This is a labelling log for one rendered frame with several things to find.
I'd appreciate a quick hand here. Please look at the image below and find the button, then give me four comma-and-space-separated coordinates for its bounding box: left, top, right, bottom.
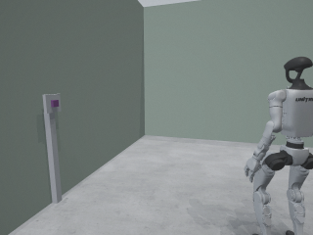
51, 100, 59, 108

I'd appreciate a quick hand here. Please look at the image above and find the humanoid robot head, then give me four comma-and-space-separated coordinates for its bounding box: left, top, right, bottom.
284, 57, 313, 90

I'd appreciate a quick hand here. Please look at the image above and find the left robot hand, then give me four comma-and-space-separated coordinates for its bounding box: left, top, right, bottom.
244, 157, 262, 183

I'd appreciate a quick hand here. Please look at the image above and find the panel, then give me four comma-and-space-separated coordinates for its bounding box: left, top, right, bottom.
42, 94, 63, 204

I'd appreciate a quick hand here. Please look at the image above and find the robot left shin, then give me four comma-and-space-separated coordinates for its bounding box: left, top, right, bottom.
252, 191, 272, 235

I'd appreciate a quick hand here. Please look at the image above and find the left robot upper arm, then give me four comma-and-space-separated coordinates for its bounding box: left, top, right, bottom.
267, 89, 287, 133

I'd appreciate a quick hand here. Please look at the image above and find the left robot forearm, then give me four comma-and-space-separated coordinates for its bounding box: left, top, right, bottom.
252, 120, 276, 161

